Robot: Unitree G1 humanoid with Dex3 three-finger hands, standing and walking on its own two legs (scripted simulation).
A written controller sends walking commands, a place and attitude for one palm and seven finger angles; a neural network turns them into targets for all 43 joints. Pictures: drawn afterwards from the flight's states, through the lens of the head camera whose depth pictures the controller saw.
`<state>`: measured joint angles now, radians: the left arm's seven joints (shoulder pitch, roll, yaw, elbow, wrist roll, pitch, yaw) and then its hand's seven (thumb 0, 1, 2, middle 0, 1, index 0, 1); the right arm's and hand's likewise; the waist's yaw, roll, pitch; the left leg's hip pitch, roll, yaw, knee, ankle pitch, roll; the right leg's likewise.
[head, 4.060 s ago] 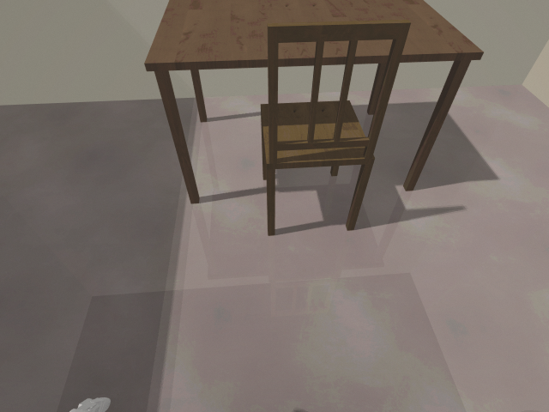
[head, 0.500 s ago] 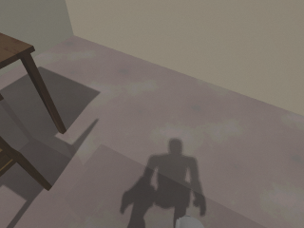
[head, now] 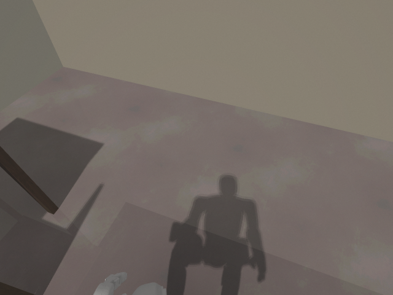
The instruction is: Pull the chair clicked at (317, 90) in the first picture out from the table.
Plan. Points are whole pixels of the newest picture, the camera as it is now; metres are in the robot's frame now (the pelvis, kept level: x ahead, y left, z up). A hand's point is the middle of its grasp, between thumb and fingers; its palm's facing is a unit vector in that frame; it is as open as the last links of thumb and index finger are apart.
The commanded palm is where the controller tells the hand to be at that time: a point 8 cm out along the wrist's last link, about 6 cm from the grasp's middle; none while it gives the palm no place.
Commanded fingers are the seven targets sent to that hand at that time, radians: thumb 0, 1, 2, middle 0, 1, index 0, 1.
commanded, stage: turn to face it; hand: left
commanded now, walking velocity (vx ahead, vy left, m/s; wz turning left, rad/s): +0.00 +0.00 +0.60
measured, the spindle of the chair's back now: out of the picture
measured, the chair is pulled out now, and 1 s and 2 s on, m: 0.00 0.00 0.00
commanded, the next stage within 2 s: take the last steps up to it in 1.88 s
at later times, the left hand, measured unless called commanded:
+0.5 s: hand out of the picture +0.02 +0.28 -0.17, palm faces +0.32 -0.91 -0.26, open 7.4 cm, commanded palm none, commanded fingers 0.00 0.90 0.90 -0.20 -0.30 -0.20 -0.30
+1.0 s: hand out of the picture -0.04 +0.18 -0.15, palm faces +0.57 -0.78 -0.25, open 7.4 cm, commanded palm none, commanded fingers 0.00 0.90 0.90 -0.20 -0.30 -0.20 -0.30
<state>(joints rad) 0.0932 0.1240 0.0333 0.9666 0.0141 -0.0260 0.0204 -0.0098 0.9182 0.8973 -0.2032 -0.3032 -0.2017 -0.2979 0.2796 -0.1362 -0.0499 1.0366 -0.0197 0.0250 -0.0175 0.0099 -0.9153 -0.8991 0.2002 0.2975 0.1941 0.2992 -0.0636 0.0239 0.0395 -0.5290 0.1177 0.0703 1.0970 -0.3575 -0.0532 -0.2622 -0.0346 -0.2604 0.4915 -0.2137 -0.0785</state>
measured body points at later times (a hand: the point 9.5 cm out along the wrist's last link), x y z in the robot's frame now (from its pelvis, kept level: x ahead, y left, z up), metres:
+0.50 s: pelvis +0.02 +0.04 +0.01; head +0.05 +0.08 +0.45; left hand +0.01 +0.33 -0.15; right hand +0.15 -0.18 -0.13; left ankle +0.04 +0.13 -0.73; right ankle +0.05 -0.13 -0.66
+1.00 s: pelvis +0.01 -0.02 +0.01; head +0.05 -0.01 +0.45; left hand -0.07 +0.22 -0.13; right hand +0.23 -0.20 -0.14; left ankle -0.07 +0.11 -0.66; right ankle +0.07 -0.12 -0.73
